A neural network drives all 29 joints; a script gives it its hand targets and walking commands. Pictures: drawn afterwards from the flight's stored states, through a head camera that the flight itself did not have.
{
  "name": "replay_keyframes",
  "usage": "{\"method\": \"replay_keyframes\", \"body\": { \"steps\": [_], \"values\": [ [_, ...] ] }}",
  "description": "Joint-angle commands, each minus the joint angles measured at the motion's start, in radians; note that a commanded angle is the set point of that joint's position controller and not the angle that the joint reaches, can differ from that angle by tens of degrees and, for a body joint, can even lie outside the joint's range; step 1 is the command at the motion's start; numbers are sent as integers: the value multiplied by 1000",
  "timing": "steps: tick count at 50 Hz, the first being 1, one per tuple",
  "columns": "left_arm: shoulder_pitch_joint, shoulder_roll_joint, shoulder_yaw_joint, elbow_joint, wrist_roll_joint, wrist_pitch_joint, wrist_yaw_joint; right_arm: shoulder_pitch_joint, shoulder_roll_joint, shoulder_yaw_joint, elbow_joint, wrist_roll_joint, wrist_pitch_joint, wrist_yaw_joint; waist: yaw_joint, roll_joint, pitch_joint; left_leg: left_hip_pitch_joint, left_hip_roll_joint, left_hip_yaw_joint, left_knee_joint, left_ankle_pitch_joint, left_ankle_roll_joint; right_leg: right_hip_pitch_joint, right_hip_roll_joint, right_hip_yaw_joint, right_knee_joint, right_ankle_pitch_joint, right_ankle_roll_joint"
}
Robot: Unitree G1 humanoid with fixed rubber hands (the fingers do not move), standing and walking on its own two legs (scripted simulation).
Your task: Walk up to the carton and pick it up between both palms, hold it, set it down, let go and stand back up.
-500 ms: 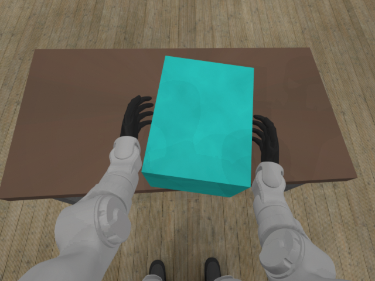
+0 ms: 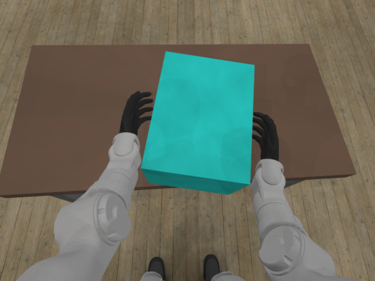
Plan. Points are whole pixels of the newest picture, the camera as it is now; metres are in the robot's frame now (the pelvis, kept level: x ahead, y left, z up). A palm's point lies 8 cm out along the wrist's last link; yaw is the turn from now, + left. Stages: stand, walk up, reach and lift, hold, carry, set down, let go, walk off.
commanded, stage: set down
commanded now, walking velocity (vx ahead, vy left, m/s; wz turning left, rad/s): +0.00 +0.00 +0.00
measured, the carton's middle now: (199, 127) +0.48 -0.04 -0.10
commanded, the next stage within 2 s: none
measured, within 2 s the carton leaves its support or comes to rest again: rests again in 0.42 s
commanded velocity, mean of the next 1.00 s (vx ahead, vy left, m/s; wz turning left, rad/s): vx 0.00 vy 0.00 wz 0.00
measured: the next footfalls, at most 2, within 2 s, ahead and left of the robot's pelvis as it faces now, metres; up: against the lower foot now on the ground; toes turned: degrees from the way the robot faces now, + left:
none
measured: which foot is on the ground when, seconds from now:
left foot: down 0.00-1.00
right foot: down 0.00-1.00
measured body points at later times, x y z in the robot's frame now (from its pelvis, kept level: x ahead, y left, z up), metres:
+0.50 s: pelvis -0.01 +0.00 +0.00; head +0.17 +0.03 +0.41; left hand +0.47 +0.12 -0.04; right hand +0.40 -0.19 -0.04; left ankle -0.01 +0.12 -0.73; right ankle -0.02 -0.13 -0.73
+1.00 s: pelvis -0.04 +0.01 -0.04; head +0.13 +0.04 +0.38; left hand +0.46 +0.13 -0.04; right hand +0.40 -0.18 -0.04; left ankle -0.01 +0.12 -0.73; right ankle -0.02 -0.13 -0.73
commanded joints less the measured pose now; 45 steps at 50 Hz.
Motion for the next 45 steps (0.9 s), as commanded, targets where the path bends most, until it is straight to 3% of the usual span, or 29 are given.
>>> {"method": "replay_keyframes", "body": {
  "steps": [1, 2, 5, 6, 8, 13, 14, 15, 16, 17, 19, 20, 21, 22, 23, 24, 25, 26, 30, 32, 34, 36, 38, 39, 40, 41, 42, 44, 45],
  "values": [
    [-393, -440, -145, -11, 157, -66, -94, -476, 429, 255, 201, -166, -30, 152, -63, 141, -714, 379, 35, 54, 89, 655, -59, 31, 34, -99, 32, 340, -7],
    [-385, -436, -135, -16, 152, -66, -93, -480, 411, 263, 202, -150, -26, 154, -45, 138, -723, 372, 35, 66, 110, 659, -61, 36, 41, -91, 39, 347, -20],
    [-381, -414, -90, 37, 164, -52, -107, -479, 433, 265, 185, -155, -12, 144, -49, 94, -714, 243, 5, 98, 82, 501, -33, 174, 31, -75, 55, 397, -9],
    [-392, -414, -110, 54, 155, -46, -116, -488, 424, 245, 184, -161, -7, 140, -71, 101, -694, 228, 3, 88, 77, 484, -38, 196, 28, -80, 57, 409, -8],
    [-377, -409, -103, 31, 164, -47, -109, -481, 438, 263, 192, -154, -6, 152, -52, 97, -709, 272, 8, 84, 93, 540, -43, 153, 28, -73, 53, 405, -8],
    [-421, -362, -118, 28, 147, -52, -95, -492, 367, 249, 223, -139, -8, 152, -77, 127, -722, 317, 21, 64, 109, 567, -54, 60, 40, -84, 61, 352, -23],
    [-403, -349, -105, 46, 158, -50, -93, -462, 369, 248, 227, -129, -3, 151, -61, 138, -710, 313, 19, 68, 112, 567, -53, 81, 36, -79, 60, 360, -23],
    [-393, -295, -80, 60, 157, -46, -88, -456, 309, 234, 239, -125, 1, 144, -55, 125, -701, 294, 10, 78, 102, 527, -49, 77, 41, -79, 51, 334, -26],
    [-405, -299, -90, 61, 148, -46, -85, -456, 294, 215, 245, -124, -2, 141, -85, 146, -675, 308, 16, 62, 102, 559, -51, 39, 37, -80, 53, 342, -16],
    [-385, -246, -74, 83, 143, -39, -80, -431, 257, 236, 245, -121, 5, 129, -65, 127, -707, 288, 5, 80, 104, 559, -49, 83, 42, -80, 59, 412, -17],
    [-426, -260, -73, 33, 135, -54, -77, -470, 281, 193, 228, -128, -3, 122, -86, 122, -741, 287, 3, 77, 109, 543, -43, 78, 38, -60, 57, 401, -15],
    [-420, -196, -54, 39, 133, -58, -68, -469, 229, 205, 240, -110, -3, 116, -59, 122, -757, 276, -1, 85, 117, 554, -41, 94, 37, -63, 69, 407, -11],
    [-417, -159, -78, 38, 108, -51, -57, -448, 169, 194, 238, -88, -6, 98, -93, 132, -781, 277, 0, 70, 114, 545, -47, 78, 44, -68, 60, 390, -18],
    [-419, -152, -100, 24, 98, -58, -41, -475, 151, 192, 250, -79, -6, 95, -71, 129, -761, 291, 10, 69, 119, 562, -59, 54, 46, -65, 66, 375, -24],
    [-419, -70, -88, 65, 74, -42, -31, -459, 55, 194, 266, -52, -1, 76, -83, 140, -779, 300, 0, 77, 126, 552, -67, 75, 46, -65, 69, 388, -25],
    [-396, -91, -104, 25, 71, -46, -22, -441, 90, 219, 279, -21, -1, 73, -65, 144, -778, 316, 5, 73, 134, 574, -61, 40, 48, -60, 63, 374, -28],
    [-415, -45, -117, 43, 33, -38, -10, -452, 16, 205, 297, 3, 0, 57, -93, 144, -804, 305, -2, 72, 138, 557, -66, 16, 54, -60, 70, 375, -31],
    [-422, 30, -130, 48, -1, -52, 8, -474, -67, 235, 252, 54, -9, 47, -69, 146, -888, 278, -2, 78, 142, 559, -70, 44, 52, -53, 96, 419, -33],
    [-480, 170, -242, 40, -153, -78, 47, -526, -227, 308, 288, 234, -20, -17, -86, 144, -959, 218, -24, 80, 204, 552, -80, 30, 49, -31, 153, 438, -22],
    [-478, 216, -288, 74, -208, -72, 61, -532, -262, 365, 303, 321, -18, -35, -61, 151, -967, 222, -19, 67, 240, 545, -90, -30, 52, -27, 183, 408, -24],
    [-593, 240, -391, 125, -295, -79, 71, -625, -312, 367, 384, 366, 3, -46, -118, 136, -910, 177, -15, 45, 257, 460, -87, -120, 56, -35, 202, 309, -23],
    [-551, 245, -430, 192, -336, -64, 64, -614, -331, 443, 386, 418, 5, -49, -77, 115, -936, 206, -11, 43, 283, 497, -97, -129, 53, -42, 238, 346, -25],
    [-513, 218, -467, 194, -367, -61, 43, -566, -334, 502, 396, 483, -11, -51, -68, 150, -961, 234, -21, 37, 291, 520, -106, -155, 56, -44, 244, 360, -26],
    [-445, 220, -440, 164, -359, -62, 33, -499, -316, 542, 405, 515, -29, -49, -26, 157, -980, 252, -32, 51, 298, 579, -110, -108, 51, -22, 258, 414, -21],
    [-578, 259, -495, 191, -393, -68, 38, -603, -363, 481, 465, 507, -2, -53, -100, 174, -942, 163, -20, 27, 324, 498, -106, -204, 54, -41, 275, 310, -25],
    [-535, 267, -488, 170, -394, -69, 37, -589, -370, 516, 451, 525, -10, -53, -69, 170, -959, 197, -16, 33, 321, 532, -107, -174, 54, -39, 267, 345, -25],
    [-567, 278, -500, 165, -407, -69, 41, -635, -389, 493, 464, 538, -6, -51, -91, 188, -955, 236, -8, 24, 338, 542, -116, -248, 56, -44, 267, 287, -25],
    [-543, 283, -507, 130, -422, -66, 38, -626, -402, 545, 417, 577, -9, -46, -43, 193, -964, 239, -14, 35, 315, 490, -112, -213, 58, -43, 268, 266, -29],
    [-569, 279, -546, 132, -444, -67, 35, -647, -413, 533, 446, 602, -4, -43, -62, 225, -969, 256, -8, 21, 319, 480, -126, -252, 57, -43, 270, 225, -31]
  ]
}}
